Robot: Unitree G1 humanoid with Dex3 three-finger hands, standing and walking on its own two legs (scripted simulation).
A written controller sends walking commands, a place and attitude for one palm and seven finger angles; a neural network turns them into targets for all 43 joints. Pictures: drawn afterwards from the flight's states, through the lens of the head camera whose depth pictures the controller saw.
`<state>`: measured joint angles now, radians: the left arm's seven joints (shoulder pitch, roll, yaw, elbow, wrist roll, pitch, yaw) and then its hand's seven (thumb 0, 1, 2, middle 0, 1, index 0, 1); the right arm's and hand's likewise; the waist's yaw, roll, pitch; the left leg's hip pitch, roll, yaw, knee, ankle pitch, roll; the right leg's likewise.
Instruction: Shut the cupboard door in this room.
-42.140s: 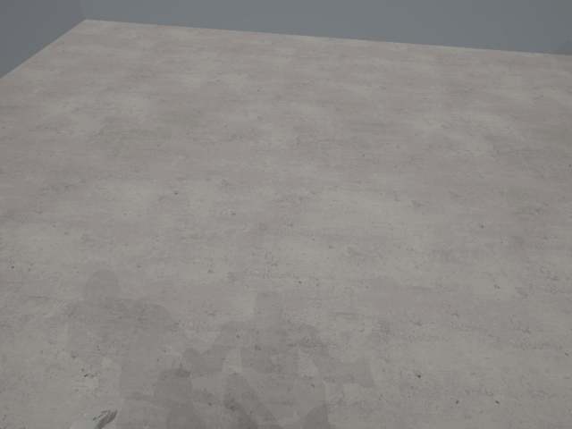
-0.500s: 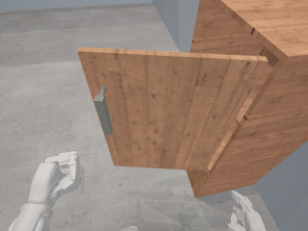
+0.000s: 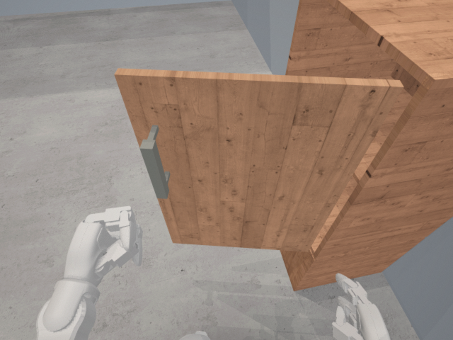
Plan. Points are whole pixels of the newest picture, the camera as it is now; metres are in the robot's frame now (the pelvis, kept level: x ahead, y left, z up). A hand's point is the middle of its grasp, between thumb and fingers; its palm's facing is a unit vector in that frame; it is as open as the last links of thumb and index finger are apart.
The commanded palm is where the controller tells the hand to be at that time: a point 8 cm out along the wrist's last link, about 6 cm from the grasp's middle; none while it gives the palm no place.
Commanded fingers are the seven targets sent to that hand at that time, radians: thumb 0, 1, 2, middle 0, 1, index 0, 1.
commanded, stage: bring the fist close to the handle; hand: left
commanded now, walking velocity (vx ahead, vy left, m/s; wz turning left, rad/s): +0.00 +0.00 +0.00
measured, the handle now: (158, 163) +0.41 +0.16 +0.08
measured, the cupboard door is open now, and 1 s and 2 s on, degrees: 75 75 66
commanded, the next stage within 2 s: push the door shut along its arc in 1.12 s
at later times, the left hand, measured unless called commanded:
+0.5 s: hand (163, 225) +0.28 +0.12 +0.07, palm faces -0.05 -1.00 -0.03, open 3.1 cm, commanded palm +0.27 +0.18 +0.08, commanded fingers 0.00 0.90 0.90 -1.30 -1.50 -1.30 -1.50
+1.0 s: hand (173, 209) +0.31 +0.11 +0.08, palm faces -0.02 -1.00 -0.05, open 3.1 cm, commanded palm +0.29 +0.16 +0.08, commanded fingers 0.00 0.90 0.90 -1.30 -1.50 -1.30 -1.50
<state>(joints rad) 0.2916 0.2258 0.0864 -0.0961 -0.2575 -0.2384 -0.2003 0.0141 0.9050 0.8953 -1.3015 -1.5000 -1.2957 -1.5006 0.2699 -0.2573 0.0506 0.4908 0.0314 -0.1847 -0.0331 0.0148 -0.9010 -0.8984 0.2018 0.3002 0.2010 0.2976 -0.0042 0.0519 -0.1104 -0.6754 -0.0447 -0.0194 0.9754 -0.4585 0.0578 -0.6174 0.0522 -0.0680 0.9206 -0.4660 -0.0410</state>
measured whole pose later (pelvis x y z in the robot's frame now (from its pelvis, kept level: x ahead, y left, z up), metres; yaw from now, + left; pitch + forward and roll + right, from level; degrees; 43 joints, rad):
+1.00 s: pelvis +0.01 -0.01 +0.01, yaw -2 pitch +9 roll +0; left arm 0.07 0.16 0.02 0.12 -0.15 -0.25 -0.02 0.01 0.90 0.89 -1.30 -1.50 -1.29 -1.50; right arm 0.28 -0.25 0.03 0.52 0.02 -0.07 0.01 0.01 -0.90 -0.90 0.20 0.30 0.20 0.30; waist -0.02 0.04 -0.11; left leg -0.60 -0.04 0.02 0.89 -0.44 0.04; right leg -0.57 0.06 -0.03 0.88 -0.46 -0.06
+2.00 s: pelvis -0.01 +0.01 +0.00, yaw -1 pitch +11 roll -1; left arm -0.54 0.23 0.04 0.74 -0.17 -0.31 -0.20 0.02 0.90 0.90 -1.30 -1.50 -1.30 -1.50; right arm 0.30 -0.26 0.02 0.62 0.04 -0.08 -0.01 0.01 -0.90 -0.90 0.20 0.30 0.20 0.30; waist -0.07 0.03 -0.08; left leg -0.71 -0.05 0.01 0.92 -0.41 0.07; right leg -0.67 0.04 -0.04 0.90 -0.43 -0.03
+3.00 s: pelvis -0.02 -0.01 -0.03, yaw -1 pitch +22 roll -2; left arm -1.16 0.37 0.08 1.25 -0.15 -0.27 -0.36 0.02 1.03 1.01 -1.30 -1.50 -1.29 -1.50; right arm 0.34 -0.29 0.03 0.68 0.01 -0.08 0.00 0.01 -0.90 -0.90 0.20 0.30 0.20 0.30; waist -0.19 0.04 -0.10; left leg -1.02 -0.03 -0.02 1.08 -0.44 0.05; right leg -0.97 0.06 -0.08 1.04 -0.46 -0.06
